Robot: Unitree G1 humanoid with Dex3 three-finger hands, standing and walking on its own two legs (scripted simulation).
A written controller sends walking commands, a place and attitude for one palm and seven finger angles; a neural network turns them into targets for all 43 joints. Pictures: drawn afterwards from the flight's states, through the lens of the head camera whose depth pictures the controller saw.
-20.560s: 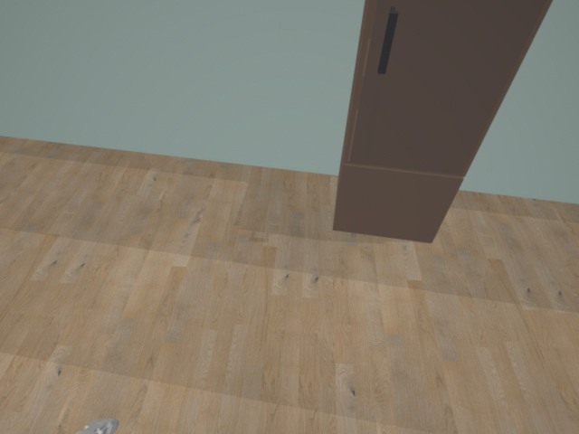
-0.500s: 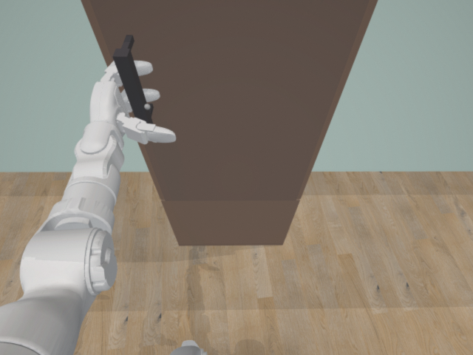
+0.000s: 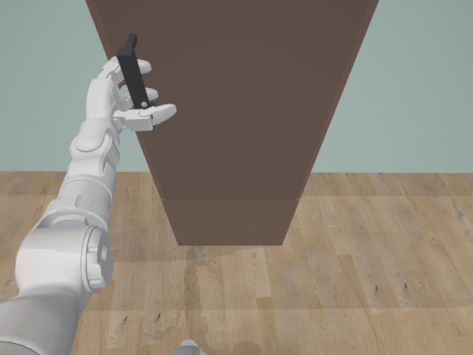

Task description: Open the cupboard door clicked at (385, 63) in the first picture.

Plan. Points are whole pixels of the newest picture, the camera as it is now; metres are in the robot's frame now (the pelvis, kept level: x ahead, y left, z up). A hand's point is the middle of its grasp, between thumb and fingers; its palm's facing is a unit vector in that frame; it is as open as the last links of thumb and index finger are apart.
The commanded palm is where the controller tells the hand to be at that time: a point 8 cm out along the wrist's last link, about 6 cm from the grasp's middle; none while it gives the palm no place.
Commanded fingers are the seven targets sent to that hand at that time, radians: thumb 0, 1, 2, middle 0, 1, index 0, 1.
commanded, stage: close the thumb around the handle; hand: left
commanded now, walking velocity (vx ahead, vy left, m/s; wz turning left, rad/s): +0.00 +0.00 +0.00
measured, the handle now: (140, 85) +0.55 +0.14 +0.14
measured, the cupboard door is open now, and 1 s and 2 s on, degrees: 0 15 40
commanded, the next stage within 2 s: pull the door open along its arc in 0.34 s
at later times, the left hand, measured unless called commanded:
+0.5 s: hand (147, 106) +0.49 +0.12 +0.15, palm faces -0.06 -1.00 +0.01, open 5.7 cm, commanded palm +0.47 +0.17 +0.14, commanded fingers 0.00 0.90 0.90 -0.40 -1.35 -0.40 -1.35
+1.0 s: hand (152, 150) +0.40 +0.10 +0.14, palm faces -0.10 -0.99 +0.04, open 6.2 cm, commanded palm +0.35 +0.17 +0.14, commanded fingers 0.00 0.90 0.90 -0.40 -1.35 -0.40 -1.35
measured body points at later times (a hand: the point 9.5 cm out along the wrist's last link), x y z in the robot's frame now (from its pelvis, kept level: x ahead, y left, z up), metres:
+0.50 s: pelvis -0.01 +0.01 +0.00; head +0.06 +0.01 +0.45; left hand +0.49 +0.17 +0.15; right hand +0.01 -0.25 -0.12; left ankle +0.05 +0.11 -0.70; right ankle -0.06 -0.09 -0.70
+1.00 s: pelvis +0.02 +0.00 +0.01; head +0.02 -0.02 +0.46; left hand +0.40 +0.16 +0.14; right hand +0.12 -0.25 -0.09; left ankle +0.05 +0.11 -0.70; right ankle -0.06 -0.09 -0.70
